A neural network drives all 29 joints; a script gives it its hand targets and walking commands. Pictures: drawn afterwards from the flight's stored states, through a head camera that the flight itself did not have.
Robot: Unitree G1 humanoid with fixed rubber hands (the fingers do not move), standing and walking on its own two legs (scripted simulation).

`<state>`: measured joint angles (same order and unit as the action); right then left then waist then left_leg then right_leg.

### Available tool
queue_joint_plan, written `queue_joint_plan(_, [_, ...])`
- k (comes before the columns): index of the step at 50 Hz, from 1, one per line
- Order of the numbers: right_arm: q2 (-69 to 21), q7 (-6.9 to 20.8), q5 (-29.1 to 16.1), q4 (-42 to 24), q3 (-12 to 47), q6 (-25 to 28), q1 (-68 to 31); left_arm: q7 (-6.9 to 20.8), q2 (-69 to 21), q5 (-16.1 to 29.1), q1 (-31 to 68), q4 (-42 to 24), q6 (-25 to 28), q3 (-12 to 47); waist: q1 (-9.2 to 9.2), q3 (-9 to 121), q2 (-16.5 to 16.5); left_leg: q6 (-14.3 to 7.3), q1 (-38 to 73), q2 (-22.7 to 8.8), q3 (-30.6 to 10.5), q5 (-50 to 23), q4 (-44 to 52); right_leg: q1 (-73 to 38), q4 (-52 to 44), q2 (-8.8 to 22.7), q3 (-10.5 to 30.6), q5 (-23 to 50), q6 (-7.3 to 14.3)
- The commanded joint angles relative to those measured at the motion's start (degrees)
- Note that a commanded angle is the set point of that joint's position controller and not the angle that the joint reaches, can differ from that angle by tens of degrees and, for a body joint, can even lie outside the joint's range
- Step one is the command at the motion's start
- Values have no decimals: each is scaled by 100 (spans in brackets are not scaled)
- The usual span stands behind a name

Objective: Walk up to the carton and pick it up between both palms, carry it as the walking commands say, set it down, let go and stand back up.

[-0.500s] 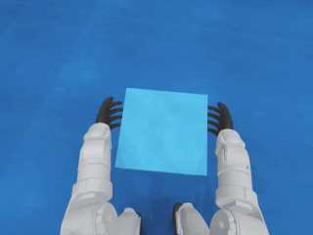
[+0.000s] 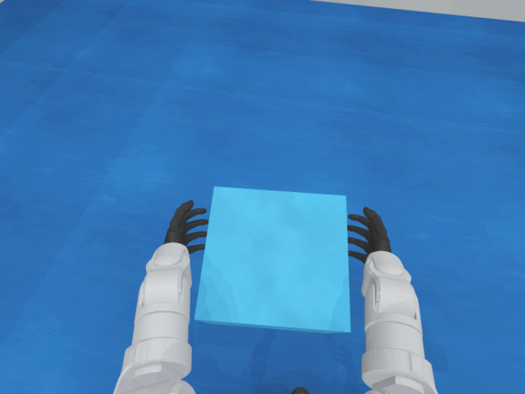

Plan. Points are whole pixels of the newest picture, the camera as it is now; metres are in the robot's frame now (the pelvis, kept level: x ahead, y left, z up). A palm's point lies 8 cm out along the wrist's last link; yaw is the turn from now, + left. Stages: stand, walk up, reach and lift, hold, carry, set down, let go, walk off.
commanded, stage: reach and lift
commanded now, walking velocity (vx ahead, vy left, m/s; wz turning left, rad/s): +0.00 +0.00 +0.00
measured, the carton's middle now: (274, 263) +0.35 -0.02 -0.09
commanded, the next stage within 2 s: hold in 1.64 s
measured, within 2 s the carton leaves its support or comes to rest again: neither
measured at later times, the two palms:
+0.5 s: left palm (163, 243) +0.31 +0.14 +0.06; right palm (390, 250) +0.30 -0.17 +0.06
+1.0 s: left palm (151, 249) +0.30 +0.16 +0.07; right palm (380, 239) +0.31 -0.16 +0.07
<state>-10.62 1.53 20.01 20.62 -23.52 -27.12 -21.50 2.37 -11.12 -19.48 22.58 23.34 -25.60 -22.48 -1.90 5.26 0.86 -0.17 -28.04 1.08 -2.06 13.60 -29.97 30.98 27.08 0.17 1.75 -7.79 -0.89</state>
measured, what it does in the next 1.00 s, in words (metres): stands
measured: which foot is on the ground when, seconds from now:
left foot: down 0.00-1.00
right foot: down 0.00-1.00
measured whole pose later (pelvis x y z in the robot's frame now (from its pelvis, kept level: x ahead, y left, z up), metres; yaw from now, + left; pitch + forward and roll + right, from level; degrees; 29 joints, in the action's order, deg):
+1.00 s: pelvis +0.01 -0.01 +0.02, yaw +0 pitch -6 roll +0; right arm -9.8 1.0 20.0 14.8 -15.9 -41.4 -19.0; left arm 3.0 -9.3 -19.5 17.5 14.7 -40.8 -17.5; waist 0.5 -1.6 0.9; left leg 0.4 -0.2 0.1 -2.9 10.7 -17.2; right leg 3.8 16.2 -0.4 1.0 -6.1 -0.1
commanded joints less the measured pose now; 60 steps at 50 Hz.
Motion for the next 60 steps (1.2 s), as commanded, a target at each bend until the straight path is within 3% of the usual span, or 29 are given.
queue_joint_plan(1, [-5015, 1589, -1125, 425, 3381, 12, -2612, 1504, -5111, 1072, 2638, 374, -11, 3302, -24, 2442, -23, 43, 724, 472, -88, -1248, 614, -2494, -147, -610, 41, 1413, 54])
queue_joint_plan(16, [-4887, 1546, -1417, -263, 3612, -634, -2305, 1422, -5044, 1312, 2316, -263, -588, 3619, -68, 1288, 1, -3, 1610, 358, -254, -1106, 1327, -3371, -761, -550, 40, 1119, 104])
queue_joint_plan(22, [-4999, 1490, -1567, -532, 3842, -958, -2307, 1451, -4904, 1439, 2353, -594, -887, 3769, -19, 1018, -34, -38, 1815, 328, -254, -869, 1546, -3659, -937, -515, 52, 932, 84])
queue_joint_plan(32, [-5162, 1463, -1508, -409, 3718, -1294, -2474, 1566, -4633, 1399, 2610, -629, -1213, 3481, 124, 498, -117, -119, 1832, 383, -104, -347, 1735, -3826, -1100, -500, 41, 438, 48])
queue_joint_plan(41, [-5249, 1435, -1486, -402, 3712, -1288, -2414, 1578, -4558, 1443, 2668, -821, -1263, 3443, 206, 635, -117, -101, 1969, 415, -50, -597, 1696, -3959, -1096, -480, 107, 671, 28])
queue_joint_plan(60, [-4875, 1428, -1645, -845, 3873, -1321, -1880, 1388, -4641, 1582, 2034, -1234, -1385, 3711, 198, 783, -18, 8, 2183, 402, -136, -1258, 1686, -4000, -1080, -580, 139, 1278, 73])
